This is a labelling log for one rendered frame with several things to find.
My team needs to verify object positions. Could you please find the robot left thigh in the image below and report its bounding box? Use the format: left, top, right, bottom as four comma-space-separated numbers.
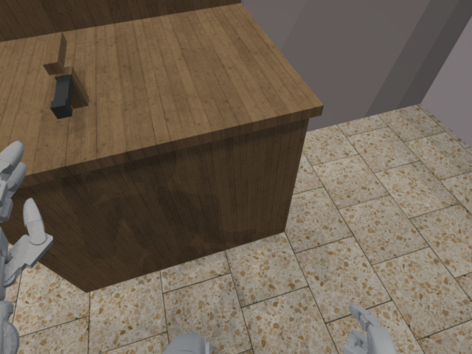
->
162, 333, 211, 354

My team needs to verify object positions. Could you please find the left robot hand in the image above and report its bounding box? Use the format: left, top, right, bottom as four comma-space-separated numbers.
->
0, 141, 53, 301

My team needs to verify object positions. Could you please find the right robot hand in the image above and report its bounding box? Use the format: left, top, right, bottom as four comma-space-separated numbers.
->
343, 304, 398, 354

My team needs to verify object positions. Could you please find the tap lever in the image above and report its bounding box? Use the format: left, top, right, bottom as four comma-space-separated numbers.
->
50, 76, 73, 119

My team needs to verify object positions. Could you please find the counter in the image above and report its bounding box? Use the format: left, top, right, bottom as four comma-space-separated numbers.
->
0, 0, 324, 293

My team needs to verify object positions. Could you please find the left robot forearm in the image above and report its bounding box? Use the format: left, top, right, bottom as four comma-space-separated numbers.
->
0, 301, 20, 354

